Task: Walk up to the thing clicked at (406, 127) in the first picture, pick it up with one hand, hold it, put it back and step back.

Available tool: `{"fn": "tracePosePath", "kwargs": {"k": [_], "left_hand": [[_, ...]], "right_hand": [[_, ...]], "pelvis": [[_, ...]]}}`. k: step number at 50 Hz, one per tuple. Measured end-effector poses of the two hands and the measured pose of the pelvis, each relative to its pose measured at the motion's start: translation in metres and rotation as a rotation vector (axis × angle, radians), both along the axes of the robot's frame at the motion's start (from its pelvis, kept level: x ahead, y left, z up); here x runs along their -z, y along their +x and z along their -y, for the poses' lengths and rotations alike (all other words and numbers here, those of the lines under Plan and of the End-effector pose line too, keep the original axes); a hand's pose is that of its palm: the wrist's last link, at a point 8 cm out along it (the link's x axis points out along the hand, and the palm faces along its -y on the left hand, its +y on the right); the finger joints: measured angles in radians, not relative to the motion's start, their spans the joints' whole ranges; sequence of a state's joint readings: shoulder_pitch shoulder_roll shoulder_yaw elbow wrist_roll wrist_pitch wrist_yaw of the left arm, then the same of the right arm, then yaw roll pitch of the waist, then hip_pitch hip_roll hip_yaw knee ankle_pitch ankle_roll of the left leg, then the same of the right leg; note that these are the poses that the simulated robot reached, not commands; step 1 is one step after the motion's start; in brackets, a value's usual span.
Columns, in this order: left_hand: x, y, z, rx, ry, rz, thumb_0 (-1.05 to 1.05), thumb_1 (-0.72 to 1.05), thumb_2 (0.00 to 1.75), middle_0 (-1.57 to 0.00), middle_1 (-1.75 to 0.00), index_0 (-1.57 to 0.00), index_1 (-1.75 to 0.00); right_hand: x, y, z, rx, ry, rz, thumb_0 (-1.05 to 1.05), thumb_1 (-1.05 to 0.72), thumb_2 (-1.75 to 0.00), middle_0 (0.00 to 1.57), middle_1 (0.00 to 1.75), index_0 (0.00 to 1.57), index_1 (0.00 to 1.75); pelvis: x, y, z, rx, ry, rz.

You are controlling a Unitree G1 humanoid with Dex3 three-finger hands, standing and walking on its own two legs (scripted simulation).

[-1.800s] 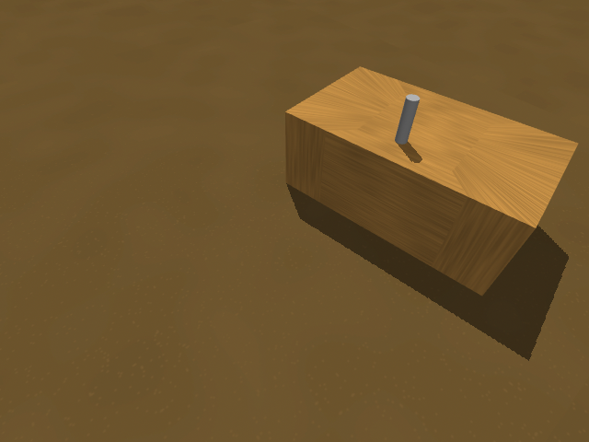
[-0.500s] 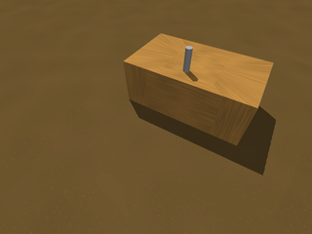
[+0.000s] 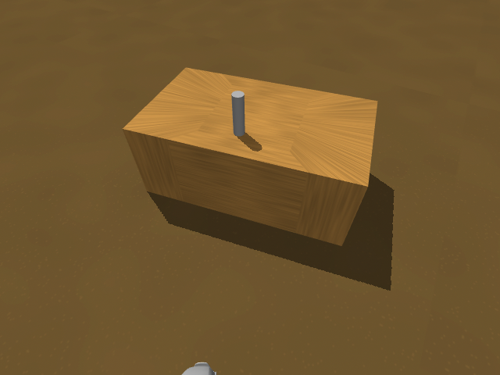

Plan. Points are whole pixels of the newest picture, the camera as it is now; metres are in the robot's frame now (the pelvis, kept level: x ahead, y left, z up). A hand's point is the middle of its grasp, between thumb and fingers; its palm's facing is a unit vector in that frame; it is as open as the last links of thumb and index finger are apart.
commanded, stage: walk up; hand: left
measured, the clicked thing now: (238, 114) +1.12 +0.09 -0.25
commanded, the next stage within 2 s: none
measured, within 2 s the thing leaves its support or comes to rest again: neither
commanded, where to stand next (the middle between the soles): +0.63 +0.05 m, yaw -18 degrees
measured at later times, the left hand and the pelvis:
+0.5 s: hand (133, 259) +0.37 +0.27 -0.11, palm faces -0.22 -0.86 -0.45, open 7.4 cm; pelvis +0.21 +0.02 -0.01, yaw -10 degrees
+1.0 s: hand (120, 215) +0.52 +0.36 -0.15, palm faces -0.29 -0.86 -0.42, open 7.4 cm; pelvis +0.40 +0.09 -0.01, yaw -16 degrees
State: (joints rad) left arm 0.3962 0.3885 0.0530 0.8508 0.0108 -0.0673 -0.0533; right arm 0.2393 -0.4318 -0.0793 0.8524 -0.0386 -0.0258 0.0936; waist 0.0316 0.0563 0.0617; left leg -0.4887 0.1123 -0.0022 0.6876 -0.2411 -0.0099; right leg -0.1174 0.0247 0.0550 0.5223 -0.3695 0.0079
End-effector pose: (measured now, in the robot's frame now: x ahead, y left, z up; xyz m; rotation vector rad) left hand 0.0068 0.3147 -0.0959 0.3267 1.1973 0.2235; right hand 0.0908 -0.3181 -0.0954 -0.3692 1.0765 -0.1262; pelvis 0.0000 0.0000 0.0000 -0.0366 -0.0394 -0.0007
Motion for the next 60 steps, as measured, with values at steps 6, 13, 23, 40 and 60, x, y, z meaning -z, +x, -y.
{"fn": "tracePosePath", "kwargs": {"k": [6, 13, 23, 40, 60], "left_hand": [[0.018, 0.104, -0.036, 0.112, 0.023, 0.018, 0.01, 0.9, 0.9, -0.2, -0.3, -0.21, -0.3], [-0.008, 0.22, -0.038, 0.231, 0.013, 0.1, 0.01, 0.91, 0.9, -0.2, -0.3, -0.2, -0.3], [-0.023, 0.351, -0.007, 0.337, 0.069, 0.172, 0.01, 0.91, 0.9, -0.2, -0.3, -0.2, -0.3], [-0.01, 0.412, -0.058, 0.275, 0.09, 0.04, 0.01, 0.9, 0.9, -0.21, -0.3, -0.21, -0.3], [-0.008, 0.62, -0.053, 0.407, 0.068, 0.081, 0.01, 0.9, 0.9, -0.2, -0.3, -0.2, -0.3]], "right_hand": [[-0.004, 0.023, -0.02, 0.106, -0.044, 0.06, 0.0, -0.9, -0.9, 0.21, 0.3, 0.2, 0.3], [-0.015, 0.021, -0.036, 0.2, -0.026, -0.01, 0.0, -0.9, -0.9, 0.21, 0.3, 0.2, 0.3], [0.025, 0.051, -0.019, 0.295, 0.024, -0.111, 0.0, -0.9, -0.9, 0.21, 0.3, 0.2, 0.3], [0.007, 0.245, -0.038, 0.241, 0.006, 0.011, 0.0, -0.91, -0.9, 0.21, 0.3, 0.2, 0.3], [0.018, 0.287, -0.088, 0.413, 0.032, -0.128, 0.0, -0.9, -0.9, 0.21, 0.3, 0.2, 0.3]], "pelvis": [[0.012, 0.053, -0.03, 0.056, 0.031, 0.008], [-0.007, 0.107, -0.039, 0.109, 0.046, 0.0], [0.008, 0.192, -0.022, 0.168, 0.042, 0.002], [0.006, 0.321, -0.056, 0.236, 0.016, -0.004], [0.006, 0.464, -0.079, 0.299, 0.045, 0.009]]}}
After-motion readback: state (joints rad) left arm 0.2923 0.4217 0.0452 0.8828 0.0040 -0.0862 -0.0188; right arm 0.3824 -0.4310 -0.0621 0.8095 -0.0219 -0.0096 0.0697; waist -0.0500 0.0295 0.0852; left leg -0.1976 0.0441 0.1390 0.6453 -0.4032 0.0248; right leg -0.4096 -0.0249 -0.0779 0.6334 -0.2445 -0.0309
